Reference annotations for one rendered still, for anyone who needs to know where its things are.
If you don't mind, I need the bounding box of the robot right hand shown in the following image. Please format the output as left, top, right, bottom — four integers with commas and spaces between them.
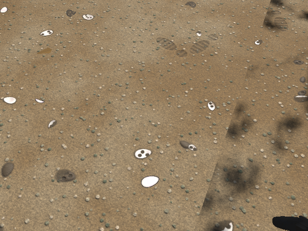
272, 216, 308, 231

